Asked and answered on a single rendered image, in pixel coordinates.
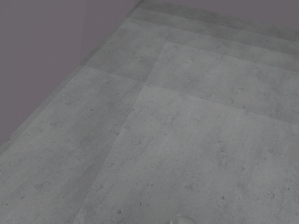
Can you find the robot right thigh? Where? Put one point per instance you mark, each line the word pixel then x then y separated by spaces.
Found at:
pixel 180 219

